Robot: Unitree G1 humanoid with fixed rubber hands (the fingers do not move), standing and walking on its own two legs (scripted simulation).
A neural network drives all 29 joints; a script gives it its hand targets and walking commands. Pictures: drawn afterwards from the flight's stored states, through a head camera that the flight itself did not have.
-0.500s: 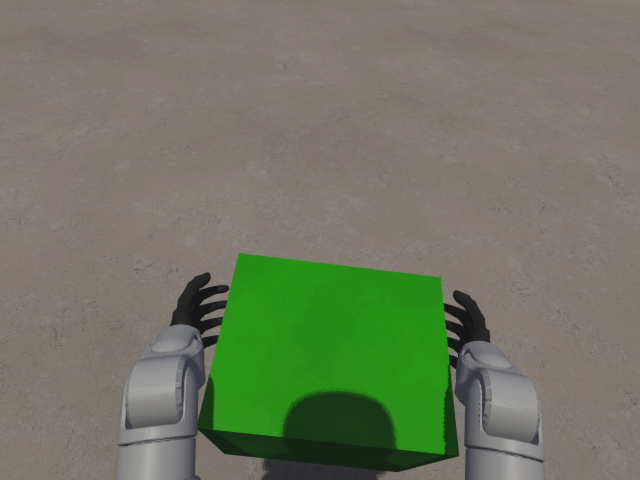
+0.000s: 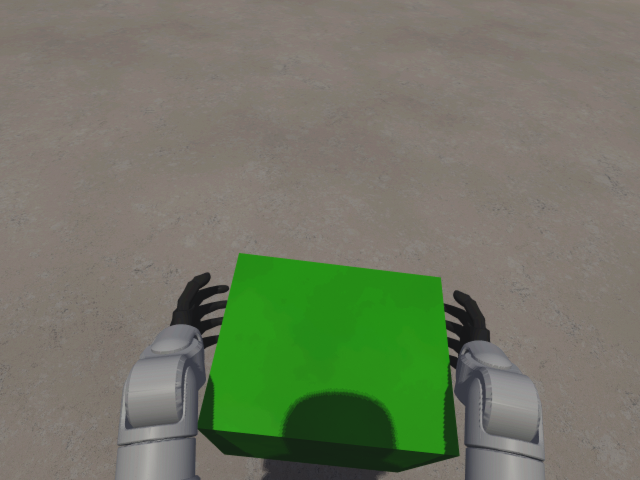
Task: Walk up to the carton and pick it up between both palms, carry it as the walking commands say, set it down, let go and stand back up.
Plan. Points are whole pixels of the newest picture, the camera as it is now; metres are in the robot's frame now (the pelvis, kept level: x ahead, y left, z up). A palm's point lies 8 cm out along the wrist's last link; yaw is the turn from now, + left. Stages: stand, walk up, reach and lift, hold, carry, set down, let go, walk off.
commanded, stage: carry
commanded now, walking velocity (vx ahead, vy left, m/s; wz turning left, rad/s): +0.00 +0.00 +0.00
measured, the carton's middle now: (325, 372) +0.27 +0.00 -0.02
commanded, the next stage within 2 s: none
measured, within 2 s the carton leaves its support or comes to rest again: neither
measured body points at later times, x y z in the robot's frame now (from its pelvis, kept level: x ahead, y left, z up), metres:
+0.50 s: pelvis +0.00 +0.00 +0.00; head -0.01 +0.01 +0.45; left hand +0.27 +0.17 +0.07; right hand +0.27 -0.17 +0.07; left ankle +0.00 +0.09 -0.73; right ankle +0.04 -0.14 -0.73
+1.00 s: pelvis -0.05 -0.06 -0.01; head -0.06 -0.06 +0.44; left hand +0.22 +0.11 +0.07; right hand +0.22 -0.24 +0.06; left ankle -0.04 +0.08 -0.70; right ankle +0.04 -0.15 -0.73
